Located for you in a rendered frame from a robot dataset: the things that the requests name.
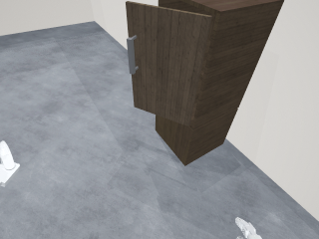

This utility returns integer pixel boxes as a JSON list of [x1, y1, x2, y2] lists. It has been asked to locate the robot left hand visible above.
[[0, 140, 20, 187]]

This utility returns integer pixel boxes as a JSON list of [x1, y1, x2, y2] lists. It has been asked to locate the robot right hand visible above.
[[235, 217, 262, 239]]

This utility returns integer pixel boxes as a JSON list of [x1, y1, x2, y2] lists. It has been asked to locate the cupboard door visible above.
[[126, 1, 212, 126]]

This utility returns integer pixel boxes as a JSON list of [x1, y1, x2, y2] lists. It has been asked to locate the handle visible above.
[[127, 35, 139, 75]]

